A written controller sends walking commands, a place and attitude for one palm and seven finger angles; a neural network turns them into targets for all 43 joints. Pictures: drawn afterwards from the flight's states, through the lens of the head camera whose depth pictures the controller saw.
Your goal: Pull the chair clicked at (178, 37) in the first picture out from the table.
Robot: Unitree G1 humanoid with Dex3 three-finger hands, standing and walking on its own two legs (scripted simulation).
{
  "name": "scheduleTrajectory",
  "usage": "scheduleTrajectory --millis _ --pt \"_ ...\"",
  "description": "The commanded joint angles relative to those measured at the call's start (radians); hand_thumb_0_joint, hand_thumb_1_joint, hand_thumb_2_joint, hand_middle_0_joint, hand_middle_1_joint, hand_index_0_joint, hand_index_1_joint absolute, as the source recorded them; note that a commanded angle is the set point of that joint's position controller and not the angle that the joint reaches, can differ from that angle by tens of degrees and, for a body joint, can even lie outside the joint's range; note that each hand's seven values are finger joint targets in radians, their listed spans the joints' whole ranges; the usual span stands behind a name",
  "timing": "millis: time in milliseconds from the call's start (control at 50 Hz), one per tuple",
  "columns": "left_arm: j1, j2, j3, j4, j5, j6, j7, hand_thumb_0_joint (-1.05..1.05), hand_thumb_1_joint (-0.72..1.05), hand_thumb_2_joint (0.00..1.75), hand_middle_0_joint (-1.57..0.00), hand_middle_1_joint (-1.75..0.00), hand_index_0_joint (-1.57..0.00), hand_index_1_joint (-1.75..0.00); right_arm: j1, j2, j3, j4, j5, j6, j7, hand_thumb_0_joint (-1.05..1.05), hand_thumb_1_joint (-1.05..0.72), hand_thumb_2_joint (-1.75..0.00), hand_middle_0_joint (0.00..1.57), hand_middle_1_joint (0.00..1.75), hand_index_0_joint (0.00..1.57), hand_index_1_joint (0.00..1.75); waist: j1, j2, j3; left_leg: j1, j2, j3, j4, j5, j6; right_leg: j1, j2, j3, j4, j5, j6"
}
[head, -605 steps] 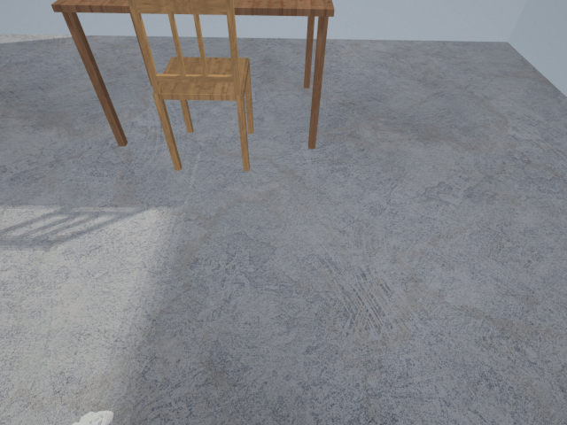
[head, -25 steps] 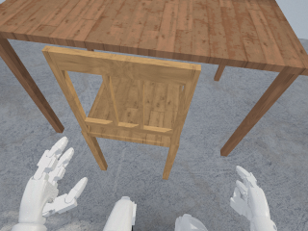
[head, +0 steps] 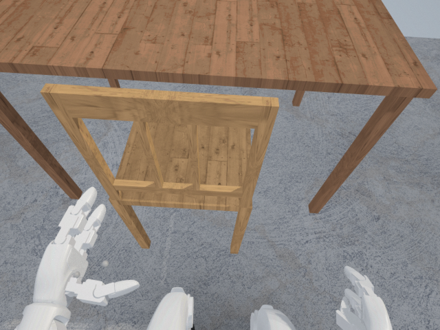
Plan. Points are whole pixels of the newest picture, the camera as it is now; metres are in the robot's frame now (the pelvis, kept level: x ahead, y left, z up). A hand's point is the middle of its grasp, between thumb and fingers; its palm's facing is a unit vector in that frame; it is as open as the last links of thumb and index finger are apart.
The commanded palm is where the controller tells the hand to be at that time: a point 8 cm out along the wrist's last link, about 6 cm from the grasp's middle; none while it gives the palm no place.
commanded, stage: raise the hand toward the chair's back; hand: left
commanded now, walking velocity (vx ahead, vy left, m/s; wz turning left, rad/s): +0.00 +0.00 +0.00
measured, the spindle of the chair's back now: (151, 156) +0.46 +0.17 -0.02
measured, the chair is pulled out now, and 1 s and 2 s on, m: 0.00 0.00 0.00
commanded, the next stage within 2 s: aim the fingers beside a spindle in 1.06 s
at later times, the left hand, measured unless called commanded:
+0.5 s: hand (85, 249) +0.24 +0.22 +0.05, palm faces -0.01 -1.00 -0.05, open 16.9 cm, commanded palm +0.22 +0.28 +0.06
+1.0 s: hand (92, 240) +0.25 +0.21 +0.06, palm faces +0.00 -1.00 -0.05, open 16.9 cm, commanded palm +0.23 +0.27 +0.06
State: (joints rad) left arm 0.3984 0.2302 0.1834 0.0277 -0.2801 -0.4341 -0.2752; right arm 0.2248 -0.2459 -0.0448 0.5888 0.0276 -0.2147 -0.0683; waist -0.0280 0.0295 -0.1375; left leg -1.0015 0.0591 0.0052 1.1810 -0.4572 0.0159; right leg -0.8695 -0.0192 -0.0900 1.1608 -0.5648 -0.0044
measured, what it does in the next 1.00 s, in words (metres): stands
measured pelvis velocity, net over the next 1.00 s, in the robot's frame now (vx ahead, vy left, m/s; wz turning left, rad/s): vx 0.01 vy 0.01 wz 0.00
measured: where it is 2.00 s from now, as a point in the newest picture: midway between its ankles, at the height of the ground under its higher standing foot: outside the picture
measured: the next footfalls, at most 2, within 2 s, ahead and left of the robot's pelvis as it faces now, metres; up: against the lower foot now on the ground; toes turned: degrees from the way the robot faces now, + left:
none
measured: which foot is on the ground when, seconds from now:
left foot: down 0.00-1.00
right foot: down 0.00-1.00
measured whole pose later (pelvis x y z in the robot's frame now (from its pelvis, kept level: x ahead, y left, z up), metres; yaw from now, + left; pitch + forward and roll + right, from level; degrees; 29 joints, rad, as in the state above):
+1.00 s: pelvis +0.01 +0.01 +0.01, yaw +0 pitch +15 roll -3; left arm 0.31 0.27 0.22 0.07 -0.29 -0.39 -0.28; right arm 0.23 -0.24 0.00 0.55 0.03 -0.18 -0.05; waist -0.03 0.03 -0.14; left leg -0.94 0.05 0.00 1.12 -0.45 0.02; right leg -0.80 -0.02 -0.09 1.08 -0.54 0.01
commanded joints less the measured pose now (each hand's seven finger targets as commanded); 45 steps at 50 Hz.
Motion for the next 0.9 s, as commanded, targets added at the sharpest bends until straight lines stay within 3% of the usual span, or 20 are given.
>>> scheduleTrajectory --millis 0,140,480,540,600,680,840,880 --pt "-0.034 0.125 0.067 -0.246 -0.005 -0.072 0.030 0.00 -0.34 0.37 -0.08 -0.11 -0.08 -0.11 -0.051 -0.112 -0.029 -0.166 -0.002 -0.051 -0.001 0.00 -0.90 -0.90 0.20 0.30 0.20 0.30 0.015 0.052 -0.249 0.321 -0.029 -0.057 -0.198 0.183 0.010 0.044 0.034 0.008 -0.185 0.185 -0.016" --pt "-0.061 0.131 0.057 -0.226 0.004 -0.022 0.022 0.00 -0.50 0.30 -0.06 -0.08 -0.06 -0.08 -0.049 -0.122 -0.018 -0.198 0.000 -0.017 0.005 0.00 -0.90 -0.90 0.20 0.30 0.20 0.30 0.009 0.054 -0.215 0.330 -0.028 -0.067 -0.224 0.145 0.005 0.043 0.038 -0.002 -0.205 0.165 -0.017" --pt "-0.161 0.194 0.116 -0.181 -0.015 0.004 -0.009 0.00 -0.50 0.30 -0.06 -0.08 -0.06 -0.08 -0.036 -0.139 0.000 -0.194 0.004 -0.013 -0.002 0.00 -0.90 -0.90 0.20 0.30 0.20 0.30 0.008 0.060 -0.205 0.348 -0.028 -0.080 -0.259 0.109 0.002 0.063 0.044 -0.003 -0.234 0.137 -0.019" --pt "-0.171 0.190 0.117 -0.189 -0.023 0.004 -0.008 0.00 -0.50 0.30 -0.06 -0.08 -0.06 -0.08 -0.030 -0.139 -0.001 -0.191 0.005 -0.016 0.000 0.00 -0.90 -0.90 0.20 0.30 0.20 0.30 0.006 0.073 -0.225 0.372 -0.029 -0.078 -0.265 0.139 0.001 0.075 0.040 -0.006 -0.238 0.159 -0.017" --pt "-0.144 0.171 0.106 -0.155 -0.023 0.006 -0.009 0.00 -0.50 0.30 -0.06 -0.08 -0.06 -0.08 -0.027 -0.140 -0.003 -0.190 0.007 -0.017 0.002 0.00 -0.90 -0.90 0.20 0.30 0.20 0.30 0.004 0.040 -0.207 0.359 -0.028 -0.078 -0.271 0.127 0.001 0.074 0.042 -0.007 -0.244 0.149 -0.015" --pt "-0.143 0.189 0.122 -0.129 -0.021 0.005 -0.006 0.00 -0.50 0.30 -0.06 -0.08 -0.06 -0.08 -0.030 -0.144 -0.007 -0.188 0.007 -0.016 0.002 0.00 -0.90 -0.90 0.20 0.30 0.20 0.30 0.006 0.022 -0.194 0.329 -0.032 -0.066 -0.262 0.113 0.005 0.086 0.041 0.001 -0.252 0.140 -0.014" --pt "-0.161 0.194 0.123 -0.178 -0.026 -0.028 0.002 0.00 -0.50 0.30 -0.06 -0.08 -0.06 -0.08 -0.026 -0.139 -0.008 -0.186 0.002 -0.022 0.005 0.00 -0.90 -0.90 0.20 0.30 0.20 0.30 0.008 0.068 -0.233 0.353 -0.032 -0.058 -0.245 0.160 0.005 0.089 0.037 0.010 -0.242 0.178 -0.015" --pt "-0.147 0.198 0.129 -0.162 -0.021 -0.028 0.005 0.00 -0.50 0.30 -0.06 -0.08 -0.06 -0.08 -0.025 -0.138 -0.009 -0.179 0.001 -0.021 0.006 0.00 -0.90 -0.90 0.20 0.30 0.20 0.30 0.008 0.049 -0.229 0.349 -0.030 -0.056 -0.239 0.177 0.006 0.096 0.040 0.010 -0.241 0.192 -0.016"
